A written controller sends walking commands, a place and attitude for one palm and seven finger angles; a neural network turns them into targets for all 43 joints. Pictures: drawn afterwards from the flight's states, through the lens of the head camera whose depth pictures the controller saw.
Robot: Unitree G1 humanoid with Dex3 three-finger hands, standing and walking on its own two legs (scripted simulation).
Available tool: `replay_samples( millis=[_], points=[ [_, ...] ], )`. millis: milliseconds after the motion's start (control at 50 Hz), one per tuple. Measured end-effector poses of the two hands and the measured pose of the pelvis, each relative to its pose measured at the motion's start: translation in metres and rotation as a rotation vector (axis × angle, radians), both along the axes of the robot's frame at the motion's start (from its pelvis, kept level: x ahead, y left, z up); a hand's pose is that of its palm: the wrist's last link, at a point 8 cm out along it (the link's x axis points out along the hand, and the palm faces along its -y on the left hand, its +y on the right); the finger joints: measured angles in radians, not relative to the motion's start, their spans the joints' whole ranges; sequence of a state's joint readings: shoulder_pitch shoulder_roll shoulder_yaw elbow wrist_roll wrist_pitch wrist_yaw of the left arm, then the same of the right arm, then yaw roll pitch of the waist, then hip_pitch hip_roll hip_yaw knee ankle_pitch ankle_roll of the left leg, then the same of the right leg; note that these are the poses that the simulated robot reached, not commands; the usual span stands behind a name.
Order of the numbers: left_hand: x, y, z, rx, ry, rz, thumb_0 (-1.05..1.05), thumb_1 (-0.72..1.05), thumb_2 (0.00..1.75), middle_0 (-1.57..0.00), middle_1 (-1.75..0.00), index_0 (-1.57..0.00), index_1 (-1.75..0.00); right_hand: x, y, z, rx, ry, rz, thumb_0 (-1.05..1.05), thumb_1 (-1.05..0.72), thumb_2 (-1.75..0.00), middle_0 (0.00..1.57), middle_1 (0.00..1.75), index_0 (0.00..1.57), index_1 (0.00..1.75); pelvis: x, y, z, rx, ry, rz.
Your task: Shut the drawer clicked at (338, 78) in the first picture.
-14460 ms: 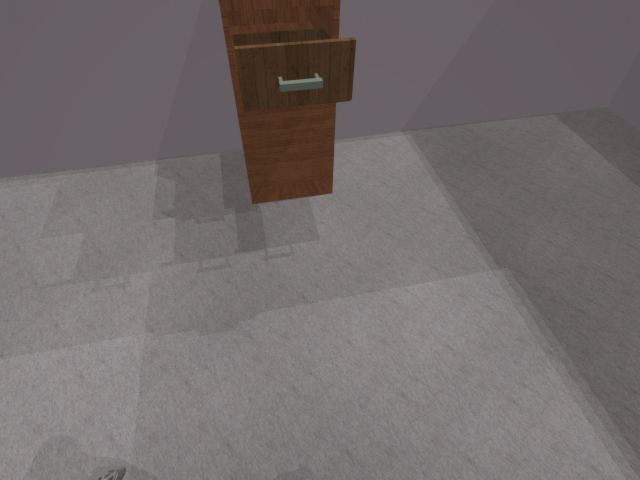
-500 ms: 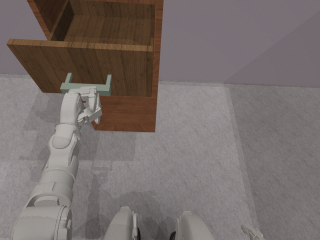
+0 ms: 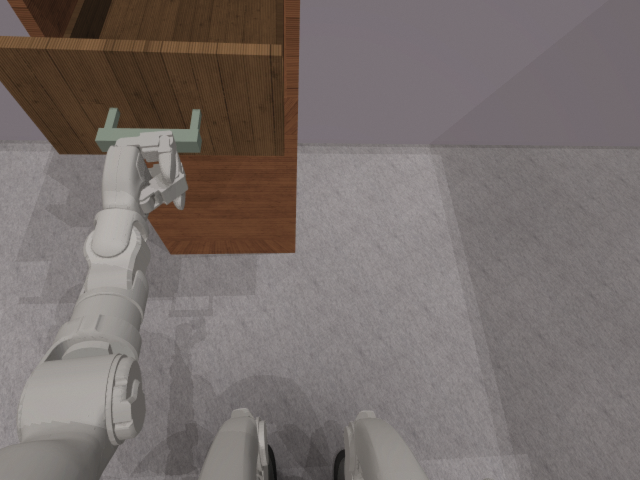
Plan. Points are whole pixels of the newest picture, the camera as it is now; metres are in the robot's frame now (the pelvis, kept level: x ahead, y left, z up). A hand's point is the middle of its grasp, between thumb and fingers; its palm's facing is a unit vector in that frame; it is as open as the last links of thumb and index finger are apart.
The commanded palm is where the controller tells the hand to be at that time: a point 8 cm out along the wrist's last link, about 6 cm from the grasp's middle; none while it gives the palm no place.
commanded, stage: push the drawer shut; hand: left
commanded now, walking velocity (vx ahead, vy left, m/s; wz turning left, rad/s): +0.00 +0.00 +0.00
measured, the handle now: (153, 128) +0.55 +0.20 +0.05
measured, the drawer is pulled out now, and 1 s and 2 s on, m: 0.14 0.03 0.00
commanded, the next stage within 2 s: pull the fist back off the drawer in 1.48 s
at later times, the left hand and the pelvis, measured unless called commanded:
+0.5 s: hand (188, 139) +0.53 +0.15 +0.05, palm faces +0.00 -1.00 -0.05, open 3.3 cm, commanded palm +0.53 +0.19 +0.05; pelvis +0.00 -0.01 -0.01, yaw -1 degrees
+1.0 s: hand (188, 114) +0.58 +0.15 +0.05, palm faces +0.00 -1.00 -0.04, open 3.4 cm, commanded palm +0.58 +0.18 +0.05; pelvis +0.00 +0.00 -0.02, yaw -2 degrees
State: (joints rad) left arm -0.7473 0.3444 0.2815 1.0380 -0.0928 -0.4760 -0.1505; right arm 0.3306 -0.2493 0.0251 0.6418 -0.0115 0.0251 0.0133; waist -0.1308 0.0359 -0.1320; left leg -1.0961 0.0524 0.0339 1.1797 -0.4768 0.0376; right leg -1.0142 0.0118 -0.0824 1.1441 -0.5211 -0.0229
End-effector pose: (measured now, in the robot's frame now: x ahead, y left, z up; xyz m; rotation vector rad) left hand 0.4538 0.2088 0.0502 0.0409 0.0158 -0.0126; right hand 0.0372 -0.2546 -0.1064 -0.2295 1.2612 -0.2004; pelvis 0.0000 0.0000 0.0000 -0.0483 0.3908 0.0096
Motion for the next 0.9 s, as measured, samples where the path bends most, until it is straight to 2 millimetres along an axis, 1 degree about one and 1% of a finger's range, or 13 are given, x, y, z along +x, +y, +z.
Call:
replay_samples(
  millis=[120,220,420,540,660,760,900],
  points=[
    [0.009,-0.001,0.000,0.002,0.001,0.006,0.02,0.83,0.93,-1.40,-1.60,-1.40,-1.60,-0.005,-0.003,-0.002,-0.004,0.023,0.002,0.00,-0.91,-0.89,0.21,0.30,0.20,0.30,-0.001,-0.002,-0.002,-0.003,0.010,0.004],
    [0.022,-0.001,0.000,0.005,0.005,0.006,0.01,0.82,0.94,-1.40,-1.60,-1.40,-1.60,-0.011,-0.007,-0.004,-0.019,0.041,0.000,0.00,-0.91,-0.89,0.21,0.30,0.20,0.30,-0.003,-0.004,-0.006,-0.009,0.026,0.007],
    [0.050,-0.004,0.002,0.005,0.012,0.010,0.03,0.84,0.95,-1.40,-1.60,-1.40,-1.60,-0.034,-0.011,-0.006,-0.035,0.104,-0.022,0.00,-0.91,-0.89,0.21,0.30,0.20,0.30,-0.005,-0.006,-0.013,-0.017,0.060,0.003],
    [0.065,-0.005,0.004,0.006,0.015,0.013,0.05,0.85,0.94,-1.40,-1.60,-1.40,-1.60,-0.051,-0.009,-0.005,-0.034,0.150,-0.049,0.00,-0.91,-0.89,0.21,0.30,0.20,0.30,-0.004,-0.006,-0.014,-0.021,0.077,-0.003],
    [0.075,-0.007,0.005,0.006,0.022,0.019,0.05,0.87,0.94,-1.40,-1.60,-1.40,-1.60,-0.064,-0.004,-0.003,-0.021,0.197,-0.067,0.00,-0.91,-0.89,0.21,0.30,0.20,0.30,-0.002,-0.006,-0.014,-0.023,0.088,-0.007],
    [0.082,-0.007,0.005,0.008,0.027,0.023,0.06,0.87,0.94,-1.40,-1.60,-1.40,-1.60,-0.071,-0.001,-0.001,-0.016,0.217,-0.079,0.00,-0.91,-0.89,0.21,0.30,0.20,0.30,0.000,-0.005,-0.013,-0.026,0.095,-0.009],
    [0.093,-0.004,0.006,0.008,0.031,0.015,0.06,0.85,0.94,-1.40,-1.60,-1.40,-1.60,-0.074,0.001,0.001,-0.026,0.221,-0.088,0.00,-0.91,-0.89,0.21,0.30,0.20,0.30,0.001,-0.004,-0.015,-0.035,0.105,-0.010]
  ],
)
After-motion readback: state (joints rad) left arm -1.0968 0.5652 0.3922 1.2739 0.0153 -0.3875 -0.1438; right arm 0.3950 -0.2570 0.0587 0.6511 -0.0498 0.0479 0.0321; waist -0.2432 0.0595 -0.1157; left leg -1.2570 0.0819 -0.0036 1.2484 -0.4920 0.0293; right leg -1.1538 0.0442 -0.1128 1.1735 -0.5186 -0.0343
